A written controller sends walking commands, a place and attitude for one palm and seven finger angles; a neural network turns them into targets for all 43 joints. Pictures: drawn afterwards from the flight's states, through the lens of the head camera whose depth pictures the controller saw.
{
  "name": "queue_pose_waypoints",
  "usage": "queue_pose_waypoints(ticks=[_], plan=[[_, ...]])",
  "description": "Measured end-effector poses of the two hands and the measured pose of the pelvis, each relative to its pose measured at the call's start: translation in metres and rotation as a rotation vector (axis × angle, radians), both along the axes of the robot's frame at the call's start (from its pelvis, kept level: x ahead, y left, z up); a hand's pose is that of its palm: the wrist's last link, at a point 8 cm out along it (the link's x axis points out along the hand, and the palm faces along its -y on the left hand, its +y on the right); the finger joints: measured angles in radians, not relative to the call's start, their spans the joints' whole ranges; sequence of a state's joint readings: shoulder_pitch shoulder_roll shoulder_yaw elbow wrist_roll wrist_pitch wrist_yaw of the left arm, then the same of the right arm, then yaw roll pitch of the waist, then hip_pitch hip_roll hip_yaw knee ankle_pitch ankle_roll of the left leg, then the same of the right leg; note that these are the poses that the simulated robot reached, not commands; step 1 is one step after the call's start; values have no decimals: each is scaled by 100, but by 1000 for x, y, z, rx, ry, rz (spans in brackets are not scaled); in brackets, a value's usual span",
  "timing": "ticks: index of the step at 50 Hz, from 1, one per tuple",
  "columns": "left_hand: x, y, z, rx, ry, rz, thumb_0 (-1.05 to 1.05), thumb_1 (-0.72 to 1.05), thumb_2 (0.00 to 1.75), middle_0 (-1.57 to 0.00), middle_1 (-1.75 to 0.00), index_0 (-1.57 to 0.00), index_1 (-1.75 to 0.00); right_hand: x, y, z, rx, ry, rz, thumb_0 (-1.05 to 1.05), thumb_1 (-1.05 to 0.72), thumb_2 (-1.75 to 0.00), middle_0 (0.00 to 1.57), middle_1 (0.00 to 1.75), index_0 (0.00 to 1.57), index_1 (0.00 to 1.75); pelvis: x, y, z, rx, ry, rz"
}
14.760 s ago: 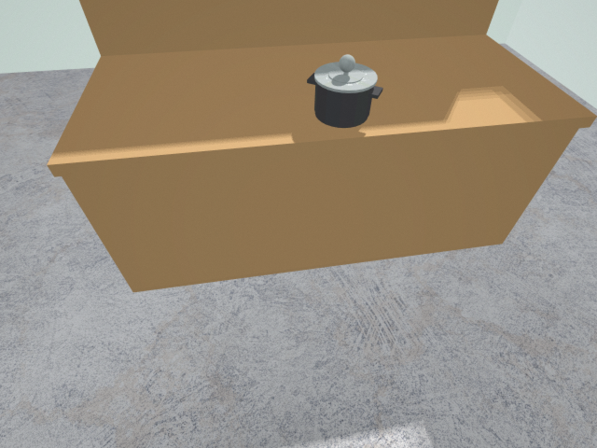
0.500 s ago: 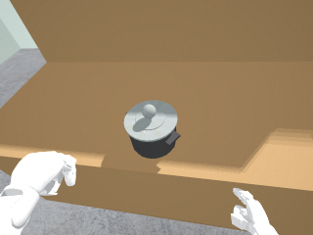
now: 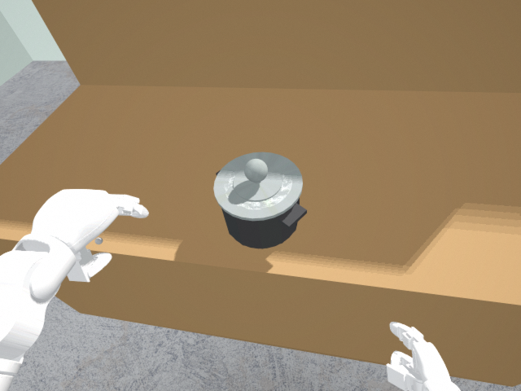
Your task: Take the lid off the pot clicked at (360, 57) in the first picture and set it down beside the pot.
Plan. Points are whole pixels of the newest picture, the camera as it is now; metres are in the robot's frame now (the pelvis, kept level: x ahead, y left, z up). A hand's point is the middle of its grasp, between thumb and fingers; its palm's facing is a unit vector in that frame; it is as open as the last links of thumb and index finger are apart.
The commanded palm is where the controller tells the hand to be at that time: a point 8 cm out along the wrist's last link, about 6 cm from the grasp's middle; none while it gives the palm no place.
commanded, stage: reach forward and open the fingers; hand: left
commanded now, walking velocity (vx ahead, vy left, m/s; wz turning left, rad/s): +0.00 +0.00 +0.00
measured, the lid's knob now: (256, 170) +0.49 +0.07 +0.04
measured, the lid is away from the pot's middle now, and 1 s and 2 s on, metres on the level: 0.00 0.00 0.00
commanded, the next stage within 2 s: move the open hand above the knob in 0.18 s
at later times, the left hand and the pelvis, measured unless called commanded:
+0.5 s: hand (132, 218) +0.32 +0.23 +0.12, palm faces -0.21 +0.02 -0.98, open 10.3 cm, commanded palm +0.30 +0.22 +0.19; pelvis +0.01 +0.01 +0.00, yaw +0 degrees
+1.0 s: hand (181, 196) +0.36 +0.16 +0.11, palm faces -0.19 -0.11 -0.98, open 10.3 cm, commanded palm +0.35 +0.17 +0.19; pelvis +0.02 +0.00 +0.00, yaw +0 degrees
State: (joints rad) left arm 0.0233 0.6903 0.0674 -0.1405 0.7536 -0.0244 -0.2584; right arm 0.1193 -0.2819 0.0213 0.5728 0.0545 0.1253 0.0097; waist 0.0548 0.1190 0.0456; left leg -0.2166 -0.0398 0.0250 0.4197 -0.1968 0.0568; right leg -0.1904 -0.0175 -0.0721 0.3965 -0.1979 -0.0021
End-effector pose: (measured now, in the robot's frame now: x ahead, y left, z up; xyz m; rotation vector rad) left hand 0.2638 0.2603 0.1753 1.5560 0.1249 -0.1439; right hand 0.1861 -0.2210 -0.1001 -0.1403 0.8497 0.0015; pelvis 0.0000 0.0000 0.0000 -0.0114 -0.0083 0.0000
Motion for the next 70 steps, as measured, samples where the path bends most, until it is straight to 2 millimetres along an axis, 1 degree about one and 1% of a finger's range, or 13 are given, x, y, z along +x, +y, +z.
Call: queue_pose_waypoints(ticks=[8, 15, 22, 25, 31, 36, 39, 46, 52, 55, 60, 67, 70], plan=[[10, -16, -11, -9, 52, -61, 0, -27, 136, -83, -11, -83, -11, 6, 11, 4, 10, -30, 5, 2, -91, -90, 20, 30, 20, 30, -1, 8, 0, 1, 1, -4], [30, 6, 21, -22, -55, 3, 0, -29, 138, -83, -9, -83, -9, 8, 15, 7, 11, -31, 16, 2, -91, -90, 20, 30, 20, 30, 1, 10, 0, 0, 9, 3], [38, -20, -11, -60, 67, -31, 0, -30, 139, -82, -8, -82, -8, 14, 17, 5, 13, -24, 22, 2, -91, -90, 20, 30, 20, 30, 4, 15, -1, 0, 15, 5], [43, -33, -1, 5, 41, -117, 0, -30, 139, -83, -8, -83, -8, 17, 18, 5, -3, -30, 28, 2, -91, -90, 20, 30, 20, 30, 7, 15, -1, 0, 15, 9], [65, -16, 18, -66, -45, 13, 0, -30, 140, -83, -8, -83, -8, 19, 22, 4, 48, -27, 36, 2, -91, -90, 20, 30, 20, 30, 11, 13, -1, 3, 28, 10], [61, -56, -11, -105, 52, -68, 0, -30, 140, -82, -8, -82, -8, 22, 23, 2, 64, -22, 40, 2, -91, -90, 20, 30, 20, 30, 12, 13, -2, 3, 30, 7], [66, -77, -9, -17, 40, -176, 0, -30, 140, -83, -8, -83, -8, 24, 22, 1, 42, -22, 42, 2, -91, -90, 20, 30, 20, 30, 12, 10, -2, 5, 28, 8], [94, -57, 24, -77, -86, 0, 0, -30, 140, -82, -8, -83, -8, 20, 16, -4, 91, -10, 27, 2, -91, -90, 20, 30, 20, 30, 17, 2, -3, 11, 44, 5], [88, -107, -17, -72, 64, -124, 0, -30, 140, -82, -8, -82, -8, 21, 5, -5, 82, 3, 10, 2, -91, -90, 20, 30, 20, 30, 18, -3, -3, 14, 38, 0], [100, -116, -10, 19, 38, -184, 0, -30, 140, -83, -8, -83, -8, 21, -3, -5, 44, -1, -4, 2, -91, -90, 20, 30, 20, 30, 17, -9, -4, 17, 35, -1], [128, -99, 24, -54, -72, -35, 0, -30, 140, -83, -8, -83, -8, 17, -15, -8, 56, 12, -26, 2, -91, -90, 20, 30, 20, 30, 21, -15, -4, 20, 48, 2], [131, -137, -19, -44, 99, -92, 0, -30, 140, -82, -8, -82, -8, 14, -26, -11, 63, 40, -53, 2, -91, -90, 20, 30, 20, 30, 24, -19, -4, 22, 55, -3], [137, -153, -12, 1, 77, -191, 0, -30, 140, -83, -8, -83, -8, 14, -32, -10, 31, 31, -68, 2, -91, -90, 20, 30, 20, 30, 24, -22, -5, 26, 50, -7]])
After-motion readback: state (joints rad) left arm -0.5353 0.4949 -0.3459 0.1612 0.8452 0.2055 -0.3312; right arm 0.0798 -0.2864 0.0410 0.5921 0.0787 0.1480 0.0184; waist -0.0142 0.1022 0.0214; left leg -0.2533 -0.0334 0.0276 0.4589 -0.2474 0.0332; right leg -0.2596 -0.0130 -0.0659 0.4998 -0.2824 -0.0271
